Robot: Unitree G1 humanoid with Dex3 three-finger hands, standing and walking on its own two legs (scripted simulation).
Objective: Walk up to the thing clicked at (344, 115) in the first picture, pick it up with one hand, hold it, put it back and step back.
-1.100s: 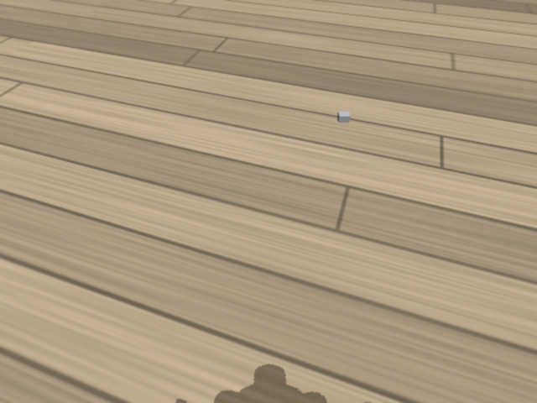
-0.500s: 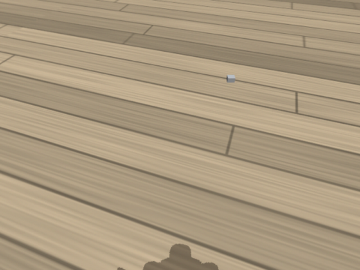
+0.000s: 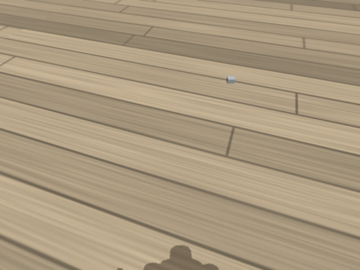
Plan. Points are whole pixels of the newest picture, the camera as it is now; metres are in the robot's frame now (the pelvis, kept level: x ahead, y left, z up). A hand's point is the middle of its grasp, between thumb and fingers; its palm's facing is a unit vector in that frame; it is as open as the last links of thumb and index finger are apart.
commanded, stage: stand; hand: left
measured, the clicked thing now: (230, 79) +1.88 -0.43 -0.76
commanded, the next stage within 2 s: walk up in 0.02 s
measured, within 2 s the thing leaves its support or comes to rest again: neither
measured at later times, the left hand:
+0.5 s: hand (127, 243) +0.23 +0.16 -0.14, palm faces -0.13 -0.91 -0.39, open 7.4 cm
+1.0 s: hand (162, 145) +0.56 +0.09 -0.15, palm faces -0.38 -0.86 -0.35, open 7.4 cm
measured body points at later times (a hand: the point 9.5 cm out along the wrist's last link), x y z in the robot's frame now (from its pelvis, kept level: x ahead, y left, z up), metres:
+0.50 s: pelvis +0.12 -0.11 -0.02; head +0.11 -0.13 +0.43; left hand +0.23 +0.21 -0.12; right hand +0.15 -0.46 -0.14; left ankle +0.11 +0.03 -0.69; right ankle +0.13 -0.23 -0.75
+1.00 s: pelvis +0.38 -0.14 -0.01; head +0.40 -0.13 +0.44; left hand +0.58 +0.14 -0.12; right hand +0.32 -0.47 -0.10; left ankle +0.42 -0.03 -0.75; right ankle +0.40 -0.30 -0.69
